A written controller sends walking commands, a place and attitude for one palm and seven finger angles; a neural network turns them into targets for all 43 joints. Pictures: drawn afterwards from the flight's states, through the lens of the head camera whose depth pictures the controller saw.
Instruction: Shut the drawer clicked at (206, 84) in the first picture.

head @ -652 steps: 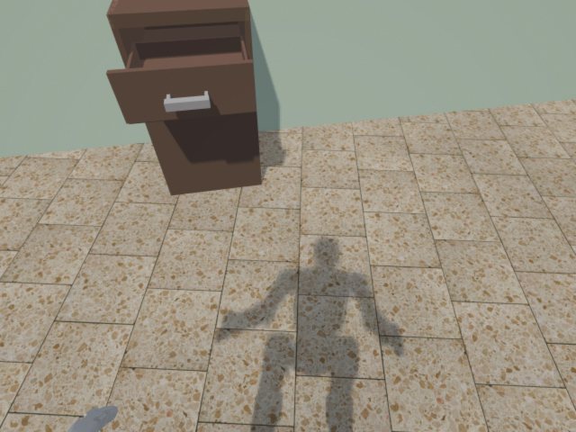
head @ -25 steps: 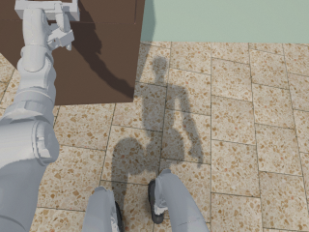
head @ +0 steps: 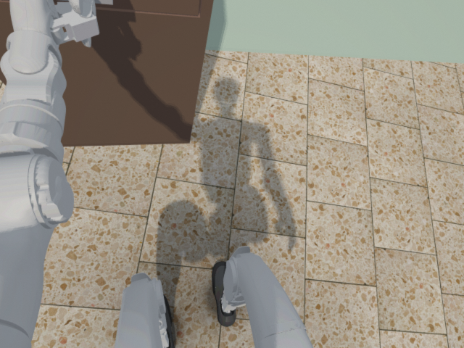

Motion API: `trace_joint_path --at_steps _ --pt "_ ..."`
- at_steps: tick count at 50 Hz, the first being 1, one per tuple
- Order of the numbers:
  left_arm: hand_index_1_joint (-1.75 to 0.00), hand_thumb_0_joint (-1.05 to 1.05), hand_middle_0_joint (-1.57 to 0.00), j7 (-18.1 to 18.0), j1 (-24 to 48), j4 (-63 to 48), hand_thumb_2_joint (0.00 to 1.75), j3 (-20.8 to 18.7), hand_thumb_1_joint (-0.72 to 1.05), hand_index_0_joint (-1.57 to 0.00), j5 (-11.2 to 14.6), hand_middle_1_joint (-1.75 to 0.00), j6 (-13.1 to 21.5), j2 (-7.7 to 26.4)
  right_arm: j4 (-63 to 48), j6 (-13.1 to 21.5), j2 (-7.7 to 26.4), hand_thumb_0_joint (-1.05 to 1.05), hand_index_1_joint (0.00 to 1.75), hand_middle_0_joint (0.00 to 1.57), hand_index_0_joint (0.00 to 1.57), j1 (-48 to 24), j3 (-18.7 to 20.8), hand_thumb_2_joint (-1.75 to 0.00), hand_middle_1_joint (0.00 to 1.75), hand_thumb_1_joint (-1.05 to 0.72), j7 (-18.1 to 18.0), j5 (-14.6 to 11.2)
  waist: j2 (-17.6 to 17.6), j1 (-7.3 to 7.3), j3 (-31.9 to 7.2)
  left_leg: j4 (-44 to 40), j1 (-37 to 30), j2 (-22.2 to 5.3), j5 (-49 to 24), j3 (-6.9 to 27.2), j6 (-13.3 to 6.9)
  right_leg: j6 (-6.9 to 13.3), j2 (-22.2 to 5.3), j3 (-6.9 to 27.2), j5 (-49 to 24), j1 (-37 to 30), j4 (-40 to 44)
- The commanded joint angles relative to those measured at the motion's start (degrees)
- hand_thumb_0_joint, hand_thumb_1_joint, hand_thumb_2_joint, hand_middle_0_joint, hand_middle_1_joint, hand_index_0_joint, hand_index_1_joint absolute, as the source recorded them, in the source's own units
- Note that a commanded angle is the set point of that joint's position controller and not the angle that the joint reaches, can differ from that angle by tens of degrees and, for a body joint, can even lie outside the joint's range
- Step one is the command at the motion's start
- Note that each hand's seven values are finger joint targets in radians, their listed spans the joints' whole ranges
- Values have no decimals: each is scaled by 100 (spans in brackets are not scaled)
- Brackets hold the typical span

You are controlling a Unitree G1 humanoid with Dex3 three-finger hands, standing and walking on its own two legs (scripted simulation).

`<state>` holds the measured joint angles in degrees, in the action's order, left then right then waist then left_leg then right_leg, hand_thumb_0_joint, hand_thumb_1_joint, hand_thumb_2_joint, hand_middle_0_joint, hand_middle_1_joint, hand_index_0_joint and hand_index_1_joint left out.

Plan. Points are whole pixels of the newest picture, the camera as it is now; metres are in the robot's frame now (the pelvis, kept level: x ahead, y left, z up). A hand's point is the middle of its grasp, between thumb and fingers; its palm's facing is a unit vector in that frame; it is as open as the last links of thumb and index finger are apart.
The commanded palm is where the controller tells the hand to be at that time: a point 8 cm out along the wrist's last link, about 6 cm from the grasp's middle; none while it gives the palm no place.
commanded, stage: pull the fist back off the drawer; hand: left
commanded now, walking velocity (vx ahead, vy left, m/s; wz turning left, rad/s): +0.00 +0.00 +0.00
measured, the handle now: out of the picture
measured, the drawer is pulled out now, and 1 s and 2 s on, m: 0.00 0.00 0.00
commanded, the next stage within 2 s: draw the hand back to the body in 0.68 s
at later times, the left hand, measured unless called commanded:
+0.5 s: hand (91, 18) +0.60 +0.11 +0.06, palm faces -0.06 -1.00 -0.05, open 3.2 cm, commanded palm +0.58 +0.13 +0.07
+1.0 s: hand (56, 28) +0.54 +0.14 +0.10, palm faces -0.03 -1.00 -0.09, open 3.2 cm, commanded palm +0.50 +0.18 +0.12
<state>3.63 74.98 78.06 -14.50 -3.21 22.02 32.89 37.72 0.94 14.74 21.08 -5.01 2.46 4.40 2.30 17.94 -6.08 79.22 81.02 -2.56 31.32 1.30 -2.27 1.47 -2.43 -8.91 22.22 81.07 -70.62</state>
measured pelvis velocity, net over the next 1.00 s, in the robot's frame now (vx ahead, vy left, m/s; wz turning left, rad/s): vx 0.06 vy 0.00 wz -0.02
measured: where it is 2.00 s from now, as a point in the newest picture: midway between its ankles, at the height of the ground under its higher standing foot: (194, 321)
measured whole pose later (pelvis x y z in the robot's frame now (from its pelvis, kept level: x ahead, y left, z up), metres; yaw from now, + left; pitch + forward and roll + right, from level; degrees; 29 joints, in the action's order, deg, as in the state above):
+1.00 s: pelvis +0.06 +0.00 +0.06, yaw -1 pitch +27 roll -3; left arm 7.1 36.8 41.5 -17.6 5.4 19.6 20.8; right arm 30.8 -5.0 13.9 21.0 -1.4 4.2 -0.3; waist 3.1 9.1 -7.4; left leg 64.2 59.0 -3.3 32.1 -2.9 -1.8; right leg 0.8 0.4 -3.9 23.3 62.6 -59.2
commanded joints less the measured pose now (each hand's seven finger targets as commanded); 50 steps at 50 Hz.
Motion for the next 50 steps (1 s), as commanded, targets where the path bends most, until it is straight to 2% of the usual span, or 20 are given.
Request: trace_joint_path --at_steps 1,3,8,13,17,19,20,23,24,26,27,29,31,34,39,41,44,46,47,50 --pt "-160 0 -140 -226 4220 -1655 90 -56 90 -140 84 -160 319 598 2 90 1278 0 30 20 20 1457 370 -90 30 -90 -109 36 1756 753 -3328 -1232 -2823 73 -666 781 53 -23 411 554 50 -1100 769" --pt "-160 0 -140 -220 4226 -1601 90 -182 90 -140 23 -160 340 833 -23 107 1288 0 30 20 20 1510 359 -90 30 -90 -99 49 1784 692 -3460 -1212 -2807 85 -712 818 76 -4 414 529 40 -1144 690" --pt "-160 0 -140 -183 4166 -1585 90 -172 90 -140 41 -160 324 742 -82 122 1292 0 30 20 20 1513 352 -90 30 -90 -47 60 1670 657 -3384 -1211 -2656 91 -550 850 58 -9 402 548 121 -1187 686" --pt "-160 0 -140 -110 3841 -1602 90 -432 90 -140 50 -160 305 978 -153 75 1290 0 30 20 20 1542 355 -90 30 -90 17 58 1647 447 -3500 -1176 -2571 107 -699 778 63 11 402 566 59 -1443 668" --pt "-160 0 -140 -81 3490 -1537 90 -292 90 -140 57 -160 231 698 -189 4 1299 0 30 20 20 1470 386 -90 30 -90 49 26 1506 407 -3208 -1269 -2573 46 -468 883 82 -2 380 537 139 -1235 656" --pt "-160 0 -140 -87 3257 -1568 90 -331 90 -140 49 -160 248 678 -223 -16 1292 0 30 20 20 1471 397 -90 30 -90 72 24 1573 296 -3301 -1305 -2734 40 -563 917 108 10 378 504 100 -1219 610" --pt "-160 0 -140 -98 3318 -1725 90 -259 90 -140 75 -160 258 572 -218 -34 1288 0 30 20 20 1462 411 -90 30 -90 76 24 1561 336 -3332 -1311 -2827 28 -660 943 115 2 369 500 26 -1190 609" --pt "-160 0 -140 -107 2807 -1963 90 -519 90 -140 119 -160 332 704 -294 -82 1264 0 30 20 20 1504 458 -90 30 -90 111 17 1487 101 -3702 -1299 -3092 44 -1187 864 143 13 390 493 -207 -1519 609" --pt "-160 0 -140 -80 2630 -1984 90 -403 90 -140 151 -160 320 520 -319 -112 1241 0 30 20 20 1459 462 -90 30 -90 129 -7 1482 84 -3749 -1276 -3076 57 -1294 783 139 5 390 523 -265 -1609 649" --pt "-160 0 -140 -60 2444 -1949 90 -326 90 -140 170 -160 300 367 -315 -170 1197 0 30 20 20 1412 473 -90 30 -90 136 -25 1227 88 -3446 -1290 -2862 64 -1240 693 106 -5 396 537 -244 -1757 723" --pt "-160 0 -140 -77 2369 -2079 90 -495 90 -140 214 -160 315 527 -337 -181 1197 0 30 20 20 1417 479 -90 30 -90 134 -30 1023 56 -3476 -1263 -2717 77 -1256 592 62 -17 408 584 -266 -2013 778" --pt "-160 0 -140 -62 1939 -2147 90 -701 90 -140 197 -160 364 772 -424 -231 1181 0 30 20 20 1381 474 -90 30 -90 126 -60 1085 -144 -3623 -1293 -2719 102 -1480 491 71 10 415 615 -409 -2329 779" --pt "-160 0 -140 -48 1957 -2308 90 -489 90 -140 209 -160 422 494 -437 -264 1121 0 30 20 20 1316 498 -90 30 -90 126 -83 1036 -89 -3577 -1278 -2802 94 -1644 457 58 -9 415 640 -557 -2354 811" --pt "-160 0 -140 -65 1672 -2298 90 -696 90 -140 213 -160 496 668 -450 -313 1116 0 30 20 20 1325 515 -90 30 -90 118 -86 949 -170 -3482 -1263 -2778 100 -1888 383 56 -9 425 660 -796 -2559 815" --pt "-160 0 -140 -21 1454 -2376 90 -671 90 -140 284 -160 620 501 -475 -374 1049 0 30 20 20 1259 554 -90 30 -90 100 -102 789 -174 -3515 -1205 -2731 130 -2223 252 40 -24 415 727 -1319 -2896 806" --pt "-160 0 -140 39 639 -3047 90 -994 90 -140 367 -160 669 792 -707 -431 1056 0 30 20 20 1232 605 -90 30 -90 120 -152 986 -639 -4305 -1389 -3242 170 -2781 188 101 13 417 762 -1875 -3618 820" --pt "-160 0 -140 205 -664 -4434 90 -908 90 -140 660 -160 543 634 -1034 -470 1007 0 30 20 20 1069 681 -90 30 -90 153 -293 1309 -1025 -5142 -1749 -4315 167 -3936 144 204 24 420 764 -2832 -4456 1067" --pt "-160 0 -140 341 -1557 -5109 90 -630 90 -140 851 -160 313 256 -1197 -476 952 0 30 20 20 924 718 -90 30 -90 166 -406 910 -1108 -4895 -2036 -4365 178 -4016 60 165 2 437 758 -3177 -5004 1371" --pt "-160 0 -140 406 -1957 -5320 90 -470 90 -140 950 -160 175 39 -1250 -468 925 0 30 20 20 856 734 -90 30 -90 150 -475 551 -1105 -4551 -2202 -4256 175 -3873 12 119 -17 442 741 -3232 -5219 1542" --pt "-160 0 -140 546 -2696 -5651 90 58 90 -140 1255 -160 -163 -732 -1250 -387 887 0 30 20 20 682 754 -90 30 -90 44 -608 99 -976 -3486 -2615 -4306 130 -3527 -56 47 -88 458 662 -3010 -5258 1976"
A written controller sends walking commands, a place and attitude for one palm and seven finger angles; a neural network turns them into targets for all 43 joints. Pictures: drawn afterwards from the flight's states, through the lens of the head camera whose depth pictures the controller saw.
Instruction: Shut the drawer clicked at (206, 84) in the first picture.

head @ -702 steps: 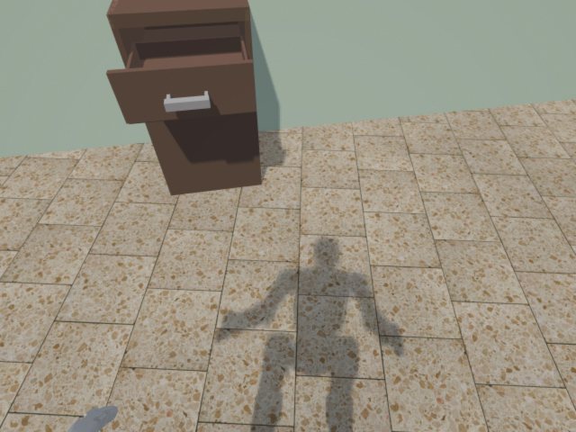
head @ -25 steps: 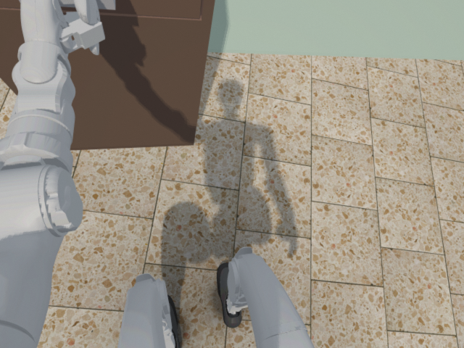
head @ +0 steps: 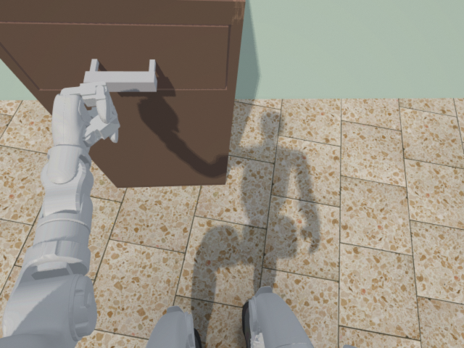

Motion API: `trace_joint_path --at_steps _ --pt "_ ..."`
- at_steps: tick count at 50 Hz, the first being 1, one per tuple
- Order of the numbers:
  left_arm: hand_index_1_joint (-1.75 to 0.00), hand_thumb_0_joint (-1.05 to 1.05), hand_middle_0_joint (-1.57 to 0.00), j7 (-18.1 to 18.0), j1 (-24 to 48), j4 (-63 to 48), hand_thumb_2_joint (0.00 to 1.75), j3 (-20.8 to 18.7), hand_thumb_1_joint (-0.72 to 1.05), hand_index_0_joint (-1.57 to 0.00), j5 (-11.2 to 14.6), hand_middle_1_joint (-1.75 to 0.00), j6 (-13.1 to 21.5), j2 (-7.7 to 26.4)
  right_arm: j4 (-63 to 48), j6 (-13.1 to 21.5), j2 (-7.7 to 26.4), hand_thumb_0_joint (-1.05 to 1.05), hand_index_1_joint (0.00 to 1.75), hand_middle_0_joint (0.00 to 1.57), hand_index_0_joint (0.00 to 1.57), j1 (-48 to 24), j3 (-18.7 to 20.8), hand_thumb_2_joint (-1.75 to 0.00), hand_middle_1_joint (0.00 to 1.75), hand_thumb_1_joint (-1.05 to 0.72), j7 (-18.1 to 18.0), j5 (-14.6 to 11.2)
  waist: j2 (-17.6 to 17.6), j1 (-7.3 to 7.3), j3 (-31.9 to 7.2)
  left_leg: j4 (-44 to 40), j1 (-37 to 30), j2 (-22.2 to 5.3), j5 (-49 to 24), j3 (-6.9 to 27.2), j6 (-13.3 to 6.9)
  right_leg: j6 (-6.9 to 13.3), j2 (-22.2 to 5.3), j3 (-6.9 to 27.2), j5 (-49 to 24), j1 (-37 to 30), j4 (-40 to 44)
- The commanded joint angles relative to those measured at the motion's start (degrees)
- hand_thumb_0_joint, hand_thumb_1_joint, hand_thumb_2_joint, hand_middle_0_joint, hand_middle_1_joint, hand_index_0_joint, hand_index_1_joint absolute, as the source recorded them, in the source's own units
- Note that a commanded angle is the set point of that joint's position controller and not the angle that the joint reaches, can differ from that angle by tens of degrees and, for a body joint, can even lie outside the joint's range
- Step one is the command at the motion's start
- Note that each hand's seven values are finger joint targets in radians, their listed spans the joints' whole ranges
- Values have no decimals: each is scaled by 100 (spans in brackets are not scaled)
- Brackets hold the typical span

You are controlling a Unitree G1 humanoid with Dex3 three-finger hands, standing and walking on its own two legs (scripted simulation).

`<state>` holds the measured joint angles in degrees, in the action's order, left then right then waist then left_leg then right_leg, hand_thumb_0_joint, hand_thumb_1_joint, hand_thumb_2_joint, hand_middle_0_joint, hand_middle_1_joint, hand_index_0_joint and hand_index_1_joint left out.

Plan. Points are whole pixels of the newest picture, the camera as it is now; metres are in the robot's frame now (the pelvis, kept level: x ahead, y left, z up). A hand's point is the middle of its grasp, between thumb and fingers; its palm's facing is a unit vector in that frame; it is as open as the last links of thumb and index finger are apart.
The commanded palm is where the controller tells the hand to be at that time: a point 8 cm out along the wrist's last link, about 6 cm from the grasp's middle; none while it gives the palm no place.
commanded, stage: draw the hand back to the body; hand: left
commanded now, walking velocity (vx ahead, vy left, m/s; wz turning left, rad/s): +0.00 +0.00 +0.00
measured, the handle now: (122, 72) +0.61 +0.16 +0.00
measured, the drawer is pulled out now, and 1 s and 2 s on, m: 0.00 0.00 0.00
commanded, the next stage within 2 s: step back with the hand held close in 1.16 s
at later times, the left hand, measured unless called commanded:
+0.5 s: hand (33, 203) +0.31 +0.19 +0.15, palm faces +0.15 -0.96 -0.25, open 3.2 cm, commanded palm +0.27 +0.24 +0.16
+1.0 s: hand out of the picture +0.19 +0.24 +0.25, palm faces +0.44 -0.80 -0.41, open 3.2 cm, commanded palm +0.14 +0.28 +0.26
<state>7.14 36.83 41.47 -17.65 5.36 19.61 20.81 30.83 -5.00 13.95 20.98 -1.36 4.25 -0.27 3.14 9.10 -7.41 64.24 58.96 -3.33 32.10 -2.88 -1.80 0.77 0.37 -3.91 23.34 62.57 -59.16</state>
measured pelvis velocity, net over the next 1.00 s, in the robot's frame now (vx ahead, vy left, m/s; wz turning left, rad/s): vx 0.02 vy -0.01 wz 0.05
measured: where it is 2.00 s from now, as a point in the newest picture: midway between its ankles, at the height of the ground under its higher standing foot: outside the picture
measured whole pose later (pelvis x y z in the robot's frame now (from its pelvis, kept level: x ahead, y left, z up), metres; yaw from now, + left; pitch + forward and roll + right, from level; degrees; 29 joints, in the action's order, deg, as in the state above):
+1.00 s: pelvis +0.02 -0.01 +0.09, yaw +3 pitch -4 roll -1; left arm -6.0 -30.3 -27.8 -16.1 3.8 4.4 20.4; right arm 34.3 5.4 13.7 12.3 -1.5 -3.5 -0.6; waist 4.7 -3.7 -0.2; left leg 25.7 3.1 -1.1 18.5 -2.1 -0.6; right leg 1.0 0.2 -4.7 13.1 7.0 -24.1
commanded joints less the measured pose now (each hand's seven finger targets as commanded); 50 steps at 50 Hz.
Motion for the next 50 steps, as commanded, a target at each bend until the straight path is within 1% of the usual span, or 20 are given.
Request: trace_joint_path --at_steps 1,2,7,9,11,13,14,15,17,23,25,27,29,33,37,39,41,47,49,50 --pt "-160 0 -140 201 930 -2042 90 452 90 -140 497 -160 18 326 -542 246 964 0 30 20 20 628 390 -90 30 -90 -175 -170 -142 -67 -3015 -1214 -2062 226 -3351 304 -16 -35 178 164 -3009 -3452 971" --pt "-160 0 -140 176 704 -2085 90 443 90 -140 554 -160 4 313 -510 288 971 0 30 20 20 580 390 -90 30 -90 -215 -181 -333 -83 -2735 -1324 -1991 241 -3126 271 -23 -43 170 154 -2922 -3550 1070" --pt "-160 0 -140 147 -35 -2325 90 811 90 -140 505 -160 150 19 -448 485 902 0 30 20 20 256 351 -90 30 -90 -279 -201 84 -215 -1731 -1695 -2394 276 -2869 237 43 9 100 96 -2421 -3369 1322" --pt "-160 0 -140 203 -399 -2673 90 858 90 -140 446 -160 182 72 -550 530 868 0 30 20 20 124 352 -90 30 -90 -284 -208 429 -365 -1812 -1778 -2850 267 -3304 270 67 43 75 93 -2521 -3466 1348" --pt "-160 0 -140 267 -717 -3078 90 772 90 -140 491 -160 164 207 -664 575 845 0 30 20 20 -65 347 -90 30 -90 -307 -222 439 -490 -1912 -1873 -3073 256 -3521 279 87 50 43 99 -2687 -3752 1404" --pt "-160 0 -140 331 -1018 -3482 90 621 90 -140 621 -160 113 363 -814 648 843 0 30 20 20 -247 329 -90 30 -90 -352 -241 202 -596 -1930 -2015 -3176 252 -3582 328 85 60 32 87 -2790 -4074 1456" --pt "-160 0 -140 372 -1218 -3517 90 673 90 -140 643 -160 50 253 -854 678 805 0 30 20 20 -360 298 -90 30 -90 -368 -262 133 -604 -1817 -2106 -3238 241 -3576 327 90 46 29 62 -2782 -4129 1506" --pt "-160 0 -140 -218 -1357 -4039 90 831 90 -140 73 -160 -231 671 -945 529 711 0 30 20 20 -822 353 -90 30 -90 -503 -288 196 -847 -1970 -2440 -3651 223 -3581 324 93 105 -119 245 -2389 -4429 1799" --pt "-160 0 -140 -677 -1962 -4561 90 1090 90 -140 0 -160 -582 185 -1152 547 615 0 30 20 20 -919 298 -90 30 -90 -625 -265 24 -764 -1410 -2694 -3768 182 -3264 330 108 82 -145 173 -2138 -4356 2052" --pt "-160 0 -140 -1202 -2450 -5078 90 986 90 -140 -172 -160 -1132 378 -1024 540 594 0 30 20 20 -1342 120 -90 30 -90 -880 -221 -192 -842 -528 -3390 -4119 189 -2575 332 35 104 -150 184 -1821 -4924 2715" --pt "-160 0 -140 -1274 -2662 -5266 90 921 90 -140 -204 -160 -1211 367 -977 582 542 0 30 20 20 -1413 77 -90 30 -90 -920 -209 -237 -897 -490 -3611 -4367 180 -2526 332 44 101 -145 180 -1751 -5133 2884" --pt "-160 0 -140 -1305 -3115 -5694 90 908 90 -140 -211 -160 -1256 331 -958 684 502 0 30 20 20 -1484 34 -90 30 -90 -931 -183 43 -979 -477 -3764 -4661 161 -2797 345 66 115 -156 142 -1889 -5324 3003" --pt "-160 0 -140 -1300 -3521 -6013 90 929 90 -140 -205 -160 -1294 287 -904 789 491 0 30 20 20 -1522 12 -90 30 -90 -913 -151 94 -1014 -391 -3902 -4895 144 -3056 354 70 110 -148 155 -2046 -5500 3174" --pt "-160 0 -140 -1313 -4344 -6532 90 599 90 -140 -194 -160 -1350 473 -789 938 501 0 30 20 20 -1593 20 -90 30 -90 -880 -73 -219 -1092 -100 -4069 -4992 137 -3390 298 45 102 -122 134 -2394 -5815 3409" --pt "-160 0 -140 -1327 -4902 -7111 90 235 90 -140 -188 -160 -1338 587 -719 1030 458 0 30 20 20 -1605 43 -90 30 -90 -842 -25 -43 -1143 6 -4168 -5129 154 -3540 252 53 93 -142 153 -2553 -5984 3532" --pt "-160 0 -140 -1321 -5209 -7300 90 102 90 -140 -179 -160 -1331 631 -683 1076 454 0 30 20 20 -1647 55 -90 30 -90 -824 -14 -12 -1164 196 -4211 -5119 157 -3449 247 53 91 -131 175 -2483 -5979 3616" --pt "-160 0 -140 -1345 -5417 -7717 90 -65 90 -140 -179 -160 -1261 708 -680 1155 439 0 30 20 20 -1640 79 -90 30 -90 -804 -2 155 -1197 78 -4224 -5192 162 -3508 251 62 88 -143 168 -2487 -6069 3617" --pt "-160 0 -140 -1382 -6212 -8260 90 -500 90 -140 -150 -160 -1134 891 -650 1384 443 0 30 20 20 -1616 150 -90 30 -90 -810 -11 -9 -1253 286 -4228 -5165 153 -3247 243 46 65 -114 190 -2324 -5998 3706" --pt "-160 0 -140 -1403 -6437 -8250 90 -685 90 -140 -136 -160 -1108 966 -627 1437 428 0 30 20 20 -1642 156 -90 30 -90 -831 -21 37 -1294 514 -4274 -5083 151 -2960 257 54 78 -109 211 -2066 -5907 3775" --pt "-160 0 -140 -1388 -6474 -8073 90 -542 90 -140 -155 -160 -1102 783 -562 1453 426 0 30 20 20 -1601 165 -90 30 -90 -835 -14 -6 -1239 633 -4274 -5070 158 -2856 220 34 71 -122 219 -1993 -5808 3798"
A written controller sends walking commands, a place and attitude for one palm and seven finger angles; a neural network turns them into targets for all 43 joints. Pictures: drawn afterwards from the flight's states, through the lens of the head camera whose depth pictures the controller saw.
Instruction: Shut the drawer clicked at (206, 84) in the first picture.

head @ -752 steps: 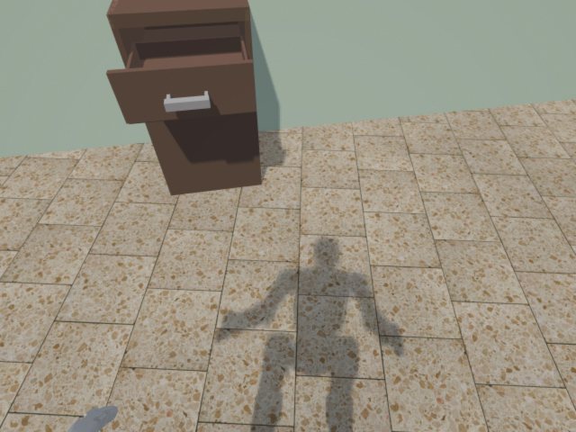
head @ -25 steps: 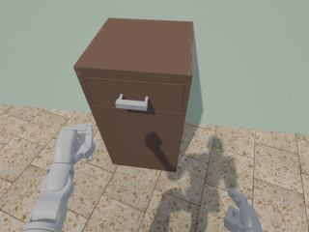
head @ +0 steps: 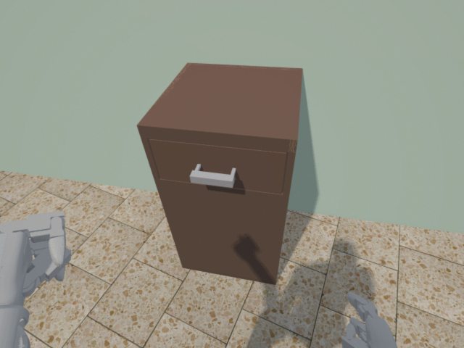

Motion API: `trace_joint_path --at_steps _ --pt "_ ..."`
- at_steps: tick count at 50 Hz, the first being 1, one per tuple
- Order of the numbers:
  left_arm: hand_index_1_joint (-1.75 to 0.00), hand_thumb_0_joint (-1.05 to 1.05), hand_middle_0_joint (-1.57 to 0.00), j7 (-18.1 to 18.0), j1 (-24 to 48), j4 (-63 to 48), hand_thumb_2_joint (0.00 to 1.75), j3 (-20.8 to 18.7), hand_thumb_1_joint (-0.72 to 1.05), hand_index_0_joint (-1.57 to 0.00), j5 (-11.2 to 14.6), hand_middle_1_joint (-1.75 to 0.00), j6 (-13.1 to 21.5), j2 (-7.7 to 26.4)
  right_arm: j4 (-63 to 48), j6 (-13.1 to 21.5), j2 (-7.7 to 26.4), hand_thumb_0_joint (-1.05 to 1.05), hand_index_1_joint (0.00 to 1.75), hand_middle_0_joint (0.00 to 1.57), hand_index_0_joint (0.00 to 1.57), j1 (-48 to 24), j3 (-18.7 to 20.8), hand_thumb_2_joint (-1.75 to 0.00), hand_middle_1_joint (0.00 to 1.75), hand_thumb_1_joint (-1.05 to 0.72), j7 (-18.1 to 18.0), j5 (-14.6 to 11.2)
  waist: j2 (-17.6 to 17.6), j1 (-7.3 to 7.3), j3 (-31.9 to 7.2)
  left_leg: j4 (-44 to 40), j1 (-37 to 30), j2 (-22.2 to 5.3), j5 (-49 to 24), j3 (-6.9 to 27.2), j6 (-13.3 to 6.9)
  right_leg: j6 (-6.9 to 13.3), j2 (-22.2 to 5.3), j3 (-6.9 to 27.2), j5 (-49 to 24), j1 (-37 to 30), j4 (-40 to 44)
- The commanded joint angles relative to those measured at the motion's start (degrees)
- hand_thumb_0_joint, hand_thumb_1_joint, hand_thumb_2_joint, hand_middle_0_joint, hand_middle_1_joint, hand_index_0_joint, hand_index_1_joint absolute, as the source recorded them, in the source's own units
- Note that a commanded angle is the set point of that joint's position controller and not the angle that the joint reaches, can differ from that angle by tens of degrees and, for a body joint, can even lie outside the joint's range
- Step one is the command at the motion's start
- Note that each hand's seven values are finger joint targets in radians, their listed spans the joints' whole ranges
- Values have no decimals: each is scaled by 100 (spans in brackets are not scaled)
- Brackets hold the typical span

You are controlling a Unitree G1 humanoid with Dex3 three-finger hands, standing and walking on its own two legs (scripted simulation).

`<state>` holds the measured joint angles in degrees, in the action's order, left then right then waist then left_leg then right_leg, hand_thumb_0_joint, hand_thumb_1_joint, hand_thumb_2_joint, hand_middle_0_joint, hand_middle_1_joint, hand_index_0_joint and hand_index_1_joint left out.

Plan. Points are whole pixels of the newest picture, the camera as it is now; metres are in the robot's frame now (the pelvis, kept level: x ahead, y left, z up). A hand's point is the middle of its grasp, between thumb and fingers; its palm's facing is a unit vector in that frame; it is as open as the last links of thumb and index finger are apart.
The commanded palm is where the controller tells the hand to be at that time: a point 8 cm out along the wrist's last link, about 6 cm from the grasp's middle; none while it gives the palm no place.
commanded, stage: draw the hand back to the body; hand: left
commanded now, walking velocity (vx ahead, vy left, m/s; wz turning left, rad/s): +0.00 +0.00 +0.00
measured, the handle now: (214, 173) +0.60 +0.14 -0.08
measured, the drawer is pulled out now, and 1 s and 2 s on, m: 0.00 0.00 0.00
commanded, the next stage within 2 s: step back with the hand held close in 0.16 s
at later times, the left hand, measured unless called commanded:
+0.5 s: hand (66, 256) +0.18 +0.25 +0.16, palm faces +0.35 -0.81 -0.47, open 3.2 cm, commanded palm +0.11 +0.28 +0.17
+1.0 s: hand (27, 305) +0.12 +0.26 +0.15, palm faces +0.38 -0.80 -0.47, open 3.2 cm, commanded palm +0.05 +0.30 +0.17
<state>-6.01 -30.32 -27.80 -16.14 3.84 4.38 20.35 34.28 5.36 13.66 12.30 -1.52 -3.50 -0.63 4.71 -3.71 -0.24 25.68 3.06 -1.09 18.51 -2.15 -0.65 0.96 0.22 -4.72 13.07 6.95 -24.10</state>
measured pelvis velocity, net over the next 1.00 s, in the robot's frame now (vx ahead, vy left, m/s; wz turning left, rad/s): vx -0.08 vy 0.02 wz -0.01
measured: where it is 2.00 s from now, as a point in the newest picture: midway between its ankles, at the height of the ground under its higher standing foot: outside the picture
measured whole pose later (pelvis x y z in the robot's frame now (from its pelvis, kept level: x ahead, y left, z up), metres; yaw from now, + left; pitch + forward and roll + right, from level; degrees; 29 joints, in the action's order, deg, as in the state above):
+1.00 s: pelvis -0.08 +0.02 -0.01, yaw -1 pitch +0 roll -1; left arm -7.8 -32.9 -31.3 -20.6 0.0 13.2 20.0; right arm 31.1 4.1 12.1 10.7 -0.1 -3.8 0.0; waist 0.8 -0.9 2.2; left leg 34.6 18.7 0.8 15.9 -3.7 -3.4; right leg -0.5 -2.0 -3.2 8.3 21.6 -30.3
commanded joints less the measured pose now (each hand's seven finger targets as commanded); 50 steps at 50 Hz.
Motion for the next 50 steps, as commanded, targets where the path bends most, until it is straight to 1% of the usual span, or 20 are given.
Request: trace_joint_path --at_steps 1,2,3,6,11,12,14,15,16,17,18,20,23,25,30,34,38,43,47,50 --pt "-160 0 -140 -57 306 -1009 90 -538 90 -140 -11 -160 419 676 -875 420 471 0 30 20 20 -721 185 -90 30 -90 -50 14 -292 93 163 -421 577 -76 -1395 157 -93 46 -101 295 -845 -101 340" --pt "-160 0 -140 -56 384 -903 90 -502 90 -140 -12 -160 414 632 -854 418 498 0 30 20 20 -701 212 -90 30 -90 -57 9 -464 122 227 -425 574 -94 -1244 151 -115 26 -110 299 -675 -4 385" --pt "-160 0 -140 -45 473 -835 90 -387 90 -140 -34 -160 406 537 -838 432 530 0 30 20 20 -702 217 -90 30 -90 -68 1 -353 147 397 -438 599 -93 -1105 167 -117 38 -99 320 -483 116 447" --pt "-160 0 -140 -97 621 -790 90 -500 90 -140 -45 -160 467 681 -830 466 533 0 30 20 20 -706 231 -90 30 -90 -114 13 -431 106 272 -449 598 -60 -722 176 -166 19 -152 362 17 118 515" --pt "-160 0 -140 -179 545 -1285 90 -691 90 -140 -83 -160 587 915 -848 654 477 0 30 20 20 -756 210 -90 30 -90 -132 47 42 -9 -376 -436 433 -18 -997 169 -143 52 -186 406 -365 -308 381" --pt "-160 0 -140 -198 508 -1342 90 -731 90 -140 -82 -160 599 956 -839 697 462 0 30 20 20 -752 202 -90 30 -90 -134 61 14 -18 -422 -415 438 -6 -1118 153 -144 51 -194 410 -547 -386 368" --pt "-160 0 -140 -185 467 -1191 90 -695 90 -140 -70 -160 566 894 -798 724 429 0 30 20 20 -792 179 -90 30 -90 -132 61 -79 -2 -111 -446 544 -18 -1017 172 -122 53 -177 422 -400 -279 461" --pt "-160 0 -140 -218 1206 -1561 90 -1544 90 -140 -62 -160 857 1603 -933 551 622 0 30 20 20 -657 244 -90 30 -90 -101 61 -382 276 498 -283 1076 -73 -444 236 -226 81 -520 1292 -212 403 948" --pt "-160 0 -140 -184 649 -896 90 -1261 90 -140 -113 -160 880 1166 -769 446 500 0 30 20 20 -574 276 -90 30 -90 -97 67 -728 323 506 -75 964 -43 -389 298 -221 153 -715 1375 35 589 1125" --pt "-160 0 -140 -166 368 -727 90 -1054 90 -140 -143 -160 854 961 -774 373 479 0 30 20 20 -596 291 -90 30 -90 -74 77 -858 337 484 9 812 -46 -485 249 -216 159 -778 1364 67 740 1208" --pt "-160 0 -140 -151 340 -797 90 -1012 90 -140 -151 -160 896 899 -817 334 520 0 30 20 20 -628 304 -90 30 -90 -64 100 -602 337 459 -29 825 -41 -650 241 -201 175 -768 1312 -147 740 1164" --pt "-160 0 -140 -137 18 -732 90 -858 90 -140 -156 -160 953 725 -797 248 577 0 30 20 20 -610 340 -90 30 -90 -46 110 -331 363 70 -263 794 -142 -944 270 -194 105 -688 1021 -571 467 832" --pt "-160 0 -140 -160 -349 -866 90 -943 90 -140 -139 -160 1009 796 -886 135 624 0 30 20 20 -699 410 -90 30 -90 -44 100 -132 325 -507 -487 943 -244 -1654 362 -202 11 -527 661 -1505 -137 278" --pt "-160 0 -140 -189 -558 -1096 90 -1105 90 -140 -136 -160 1039 955 -995 61 616 0 30 20 20 -717 452 -90 30 -90 -34 72 -323 290 -948 -419 1003 -297 -2141 395 -183 -19 -492 578 -2040 -455 -20" --pt "-160 0 -140 -236 -768 -1554 90 -1354 90 -140 -107 -160 1068 1215 -1166 -45 598 0 30 20 20 -742 508 -90 30 -90 -88 44 -250 259 -1235 -258 1273 -329 -2703 459 -134 -43 -476 572 -2782 -612 -478" --pt "-160 0 -140 -226 -640 -1539 90 -1265 90 -140 -129 -160 1069 1116 -1157 -47 623 0 30 20 20 -711 517 -90 30 -90 -131 55 -3 290 -817 -487 1674 -443 -2220 603 -184 -100 -339 522 -2177 -380 -660" --pt "-160 0 -140 -226 -364 -1445 90 -1169 90 -140 -209 -160 1113 978 -1151 18 690 0 30 20 20 -692 517 -90 30 -90 -148 78 225 313 -376 -951 2715 -647 -606 801 -404 -155 -190 565 -1355 -585 -1008" --pt "-160 0 -140 -242 -30 -1421 90 -1131 90 -140 -327 -160 1176 954 -1183 92 705 0 30 20 20 -634 508 -90 30 -90 -147 60 -181 385 -53 -957 3620 -593 1210 824 -543 -149 -261 835 -895 -744 -933" --pt "-160 0 -140 -273 10 -1568 90 -1117 90 -140 -367 -160 1255 974 -1194 158 680 0 30 20 20 -522 500 -90 30 -90 -113 84 -591 427 -19 -463 3310 -359 1503 718 -499 -55 -450 1166 36 -70 -286" --pt "-160 0 -140 -311 -75 -1692 90 -1193 90 -140 -349 -160 1311 1067 -1174 181 657 0 30 20 20 -485 490 -90 30 -90 -98 121 -612 447 -179 -206 2884 -240 1299 671 -423 30 -574 1303 511 326 89"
